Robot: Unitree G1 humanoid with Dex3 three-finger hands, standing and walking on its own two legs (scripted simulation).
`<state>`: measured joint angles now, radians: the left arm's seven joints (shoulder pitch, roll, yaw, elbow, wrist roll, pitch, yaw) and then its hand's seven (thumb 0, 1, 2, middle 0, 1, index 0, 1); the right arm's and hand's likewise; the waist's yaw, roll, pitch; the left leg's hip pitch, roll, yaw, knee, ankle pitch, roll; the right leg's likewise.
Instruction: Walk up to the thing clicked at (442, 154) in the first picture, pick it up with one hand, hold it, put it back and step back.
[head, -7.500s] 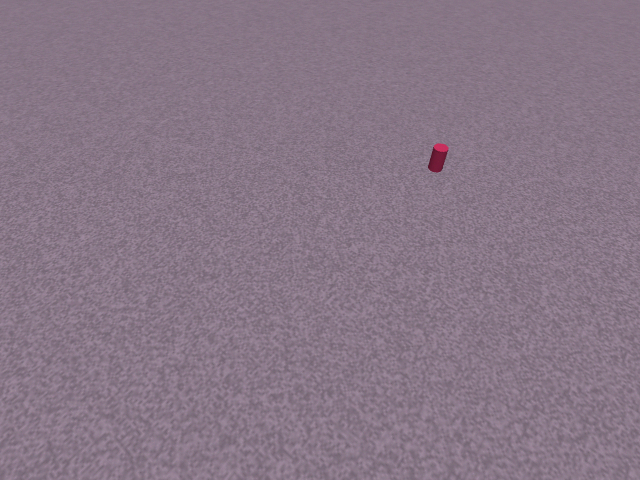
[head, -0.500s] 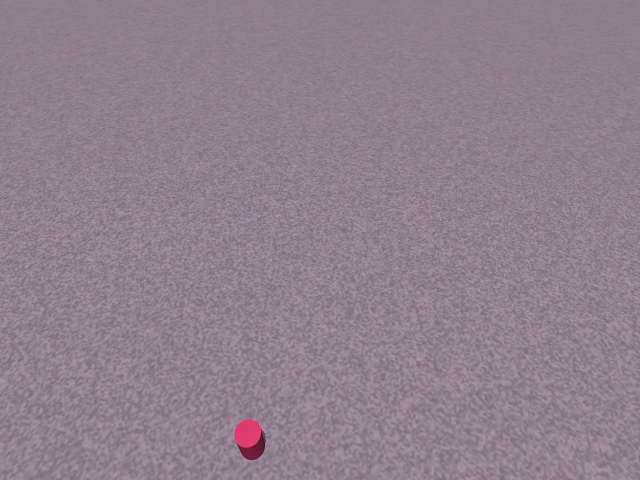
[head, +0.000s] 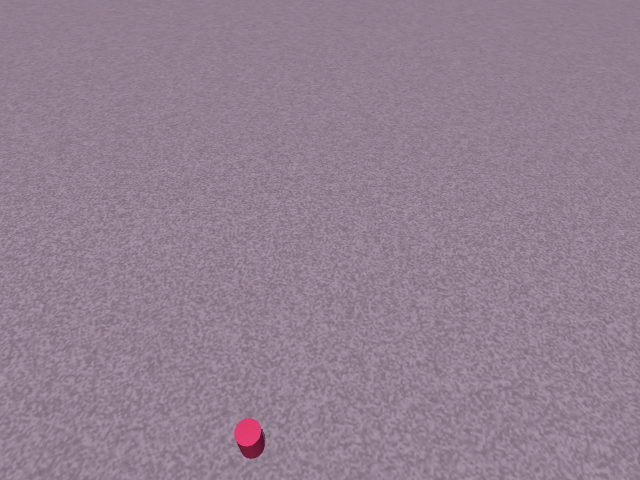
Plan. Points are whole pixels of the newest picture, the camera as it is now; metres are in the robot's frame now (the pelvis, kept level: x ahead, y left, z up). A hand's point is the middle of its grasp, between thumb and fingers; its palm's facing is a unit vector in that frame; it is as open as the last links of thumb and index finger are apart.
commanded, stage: stand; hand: left
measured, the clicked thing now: (250, 438) +0.39 +0.19 -0.72
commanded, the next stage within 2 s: go down in 0.86 s
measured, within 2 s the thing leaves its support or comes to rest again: neither
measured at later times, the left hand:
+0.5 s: hand out of the picture +0.08 +0.25 -0.16, palm faces -0.03 -0.94 -0.34, open 7.4 cm
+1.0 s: hand out of the picture +0.08 +0.25 -0.16, palm faces -0.01 -0.94 -0.35, open 7.5 cm
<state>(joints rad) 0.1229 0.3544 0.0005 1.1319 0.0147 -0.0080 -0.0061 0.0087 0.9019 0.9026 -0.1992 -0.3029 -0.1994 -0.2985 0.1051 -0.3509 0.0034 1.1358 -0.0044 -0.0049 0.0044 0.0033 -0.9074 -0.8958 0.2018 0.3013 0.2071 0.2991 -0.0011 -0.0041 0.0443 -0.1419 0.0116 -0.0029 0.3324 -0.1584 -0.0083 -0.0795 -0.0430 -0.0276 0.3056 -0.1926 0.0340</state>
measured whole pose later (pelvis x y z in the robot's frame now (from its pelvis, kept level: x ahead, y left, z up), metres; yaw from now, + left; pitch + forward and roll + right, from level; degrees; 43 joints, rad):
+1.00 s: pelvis +0.01 +0.00 +0.00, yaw +0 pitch -1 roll +0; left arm 0.14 0.35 0.00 1.10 0.00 0.00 0.00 0.01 0.89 0.89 -0.20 -0.29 -0.20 -0.29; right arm 0.12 -0.35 0.01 1.10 0.01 0.00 -0.01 0.00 -0.91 -0.90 0.20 0.30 0.21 0.30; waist 0.00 0.00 0.04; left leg -0.15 0.01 0.00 0.34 -0.17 -0.01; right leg -0.09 -0.05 -0.03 0.33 -0.21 0.03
